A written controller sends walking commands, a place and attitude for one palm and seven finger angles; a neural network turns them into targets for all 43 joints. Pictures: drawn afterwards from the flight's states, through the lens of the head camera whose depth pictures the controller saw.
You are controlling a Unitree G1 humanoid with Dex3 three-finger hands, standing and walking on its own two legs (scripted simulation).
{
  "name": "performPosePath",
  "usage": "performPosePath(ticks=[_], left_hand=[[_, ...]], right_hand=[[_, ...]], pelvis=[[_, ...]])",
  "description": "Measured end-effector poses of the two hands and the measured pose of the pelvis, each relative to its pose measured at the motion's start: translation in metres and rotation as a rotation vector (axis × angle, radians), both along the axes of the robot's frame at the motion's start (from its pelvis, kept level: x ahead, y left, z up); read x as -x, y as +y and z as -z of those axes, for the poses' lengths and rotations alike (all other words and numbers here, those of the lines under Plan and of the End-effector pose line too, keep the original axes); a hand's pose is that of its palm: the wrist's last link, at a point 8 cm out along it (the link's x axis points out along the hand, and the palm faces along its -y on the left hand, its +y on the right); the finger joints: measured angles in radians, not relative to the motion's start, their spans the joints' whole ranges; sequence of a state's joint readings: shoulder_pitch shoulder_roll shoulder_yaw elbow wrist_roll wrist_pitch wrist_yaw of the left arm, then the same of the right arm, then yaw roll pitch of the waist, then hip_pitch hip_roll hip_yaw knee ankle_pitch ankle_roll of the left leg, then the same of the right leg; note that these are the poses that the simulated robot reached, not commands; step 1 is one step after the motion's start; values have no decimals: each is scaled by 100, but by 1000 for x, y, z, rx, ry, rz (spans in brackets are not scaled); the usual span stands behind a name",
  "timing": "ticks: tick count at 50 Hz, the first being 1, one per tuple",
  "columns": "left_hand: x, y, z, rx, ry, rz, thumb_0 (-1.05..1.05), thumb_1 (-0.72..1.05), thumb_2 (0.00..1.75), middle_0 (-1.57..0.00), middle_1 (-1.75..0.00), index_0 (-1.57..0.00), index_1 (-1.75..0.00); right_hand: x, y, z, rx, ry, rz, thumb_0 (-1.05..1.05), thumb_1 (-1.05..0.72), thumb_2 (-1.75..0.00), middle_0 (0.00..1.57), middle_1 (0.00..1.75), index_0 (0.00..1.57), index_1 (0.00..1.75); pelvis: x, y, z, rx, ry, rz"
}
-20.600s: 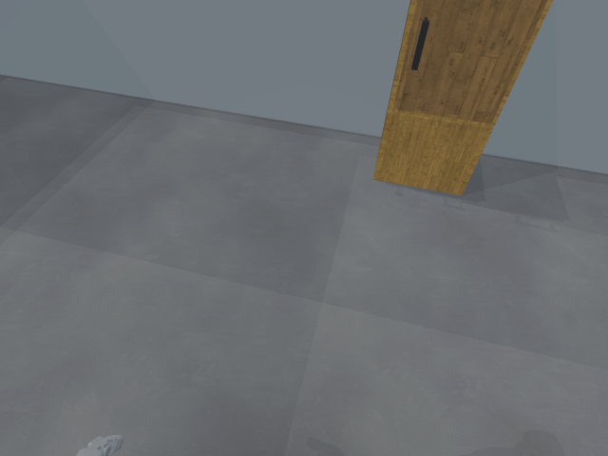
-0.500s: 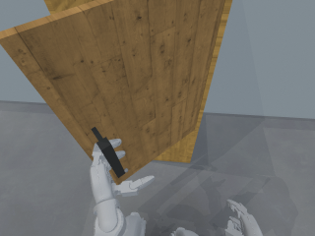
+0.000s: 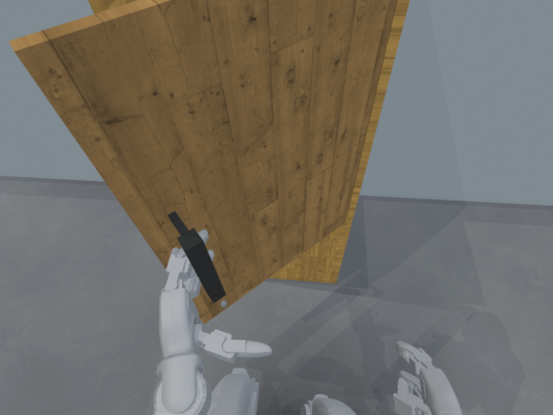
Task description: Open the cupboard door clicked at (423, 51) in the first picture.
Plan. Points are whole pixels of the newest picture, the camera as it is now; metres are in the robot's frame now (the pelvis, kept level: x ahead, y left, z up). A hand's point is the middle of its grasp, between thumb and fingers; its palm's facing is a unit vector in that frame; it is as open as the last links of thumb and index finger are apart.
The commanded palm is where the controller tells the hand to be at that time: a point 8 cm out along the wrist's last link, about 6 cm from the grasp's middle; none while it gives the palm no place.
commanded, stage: slide the hand sideways off the handle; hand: left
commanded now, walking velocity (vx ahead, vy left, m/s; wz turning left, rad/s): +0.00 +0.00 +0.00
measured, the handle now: (197, 259) +0.33 +0.13 +0.05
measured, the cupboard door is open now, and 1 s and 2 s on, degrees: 43 45 45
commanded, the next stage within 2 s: draw the hand back to the body in 1.12 s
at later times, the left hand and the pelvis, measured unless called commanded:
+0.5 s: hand (198, 337) +0.22 +0.11 +0.04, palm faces -0.12 -0.99 +0.01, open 16.3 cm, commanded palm +0.20 +0.17 +0.04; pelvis +0.00 +0.06 -0.01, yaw -3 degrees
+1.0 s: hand (162, 355) +0.20 +0.15 +0.04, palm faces -0.07 -1.00 +0.01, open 15.8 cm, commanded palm +0.17 +0.22 +0.04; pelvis +0.01 +0.07 -0.01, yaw -3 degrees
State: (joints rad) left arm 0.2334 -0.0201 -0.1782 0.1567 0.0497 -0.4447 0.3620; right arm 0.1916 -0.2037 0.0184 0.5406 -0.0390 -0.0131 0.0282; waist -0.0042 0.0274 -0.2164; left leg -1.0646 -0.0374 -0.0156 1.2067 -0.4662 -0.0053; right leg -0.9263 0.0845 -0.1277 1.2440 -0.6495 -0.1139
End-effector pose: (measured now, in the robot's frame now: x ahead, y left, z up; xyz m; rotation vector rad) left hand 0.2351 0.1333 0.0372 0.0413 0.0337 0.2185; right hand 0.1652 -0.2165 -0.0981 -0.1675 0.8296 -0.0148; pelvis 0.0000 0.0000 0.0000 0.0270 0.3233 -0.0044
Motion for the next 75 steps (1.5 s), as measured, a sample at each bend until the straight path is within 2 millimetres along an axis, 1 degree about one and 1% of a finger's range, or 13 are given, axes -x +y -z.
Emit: performPosePath(ticks=[4,8,13,18,29,35,42,48,57,65,67,70,75], left_hand=[[1,14,0,-50,-11,235,-1,-50,30,-23,-41,-16,-45],[5,16,-1,30,6,355,-2,-50,30,-18,-35,-11,-37],[12,12,-3,113,11,339,-2,-50,30,-11,-32,-14,-34],[17,15,-3,90,-35,334,-1,-50,30,-12,-31,-15,-32],[32,42,-3,66,7,333,-2,-50,30,-17,-31,-19,-32],[33,49,-3,81,7,341,-2,-50,30,-19,-32,-22,-33],[36,57,-4,65,19,346,-2,-50,30,-21,-33,-24,-34],[47,68,-4,69,50,303,-2,-50,30,-21,-33,-25,-35],[64,96,-2,32,42,222,-2,-50,30,-17,-31,-19,-32],[59,82,-6,38,5,326,-2,-50,30,-15,-30,-16,-30],[54,86,-12,9,6,329,-2,-50,30,-15,-30,-15,-30],[52,100,-32,-32,5,280,-2,-50,30,-16,-30,-15,-30],[59,121,-66,-36,4,207,-2,-50,30,-15,-30,-15,-30]], right_hand=[[6,1,2,5,2,14,1,-91,-90,20,30,20,30],[14,3,0,8,-9,55,2,-91,-90,20,30,20,30],[21,12,-9,21,-22,80,2,-91,-90,20,30,20,30],[19,24,-12,35,-27,68,2,-91,-90,20,30,20,30],[-5,66,-17,1,-51,24,2,-91,-90,20,30,20,30],[-16,78,-23,0,-74,7,2,-91,-90,20,30,20,30],[-21,75,-23,9,-70,15,2,-90,-90,20,30,20,30],[-18,66,-24,16,-59,37,2,-91,-90,20,30,20,30],[-18,49,-16,41,-68,38,2,-91,-90,20,30,20,30],[-13,39,-11,52,-95,59,2,-91,-90,20,30,20,30],[-9,37,-13,46,-87,74,2,-91,-90,20,30,20,30],[-3,37,-20,26,-73,104,2,-91,-90,20,30,20,30],[3,35,-42,12,-81,131,2,-91,-90,20,30,20,30]], pelvis=[[5,6,4,13,-6,-3],[7,17,4,28,-18,3],[5,32,1,37,-14,21],[3,44,6,47,1,32],[-1,67,7,73,4,31],[-4,73,7,78,10,33],[-7,74,7,78,12,35],[-9,69,6,73,7,37],[-4,56,12,76,12,20],[4,48,18,78,12,20],[4,46,16,76,2,23],[1,43,6,71,-23,26],[-7,43,-16,69,-64,21]])
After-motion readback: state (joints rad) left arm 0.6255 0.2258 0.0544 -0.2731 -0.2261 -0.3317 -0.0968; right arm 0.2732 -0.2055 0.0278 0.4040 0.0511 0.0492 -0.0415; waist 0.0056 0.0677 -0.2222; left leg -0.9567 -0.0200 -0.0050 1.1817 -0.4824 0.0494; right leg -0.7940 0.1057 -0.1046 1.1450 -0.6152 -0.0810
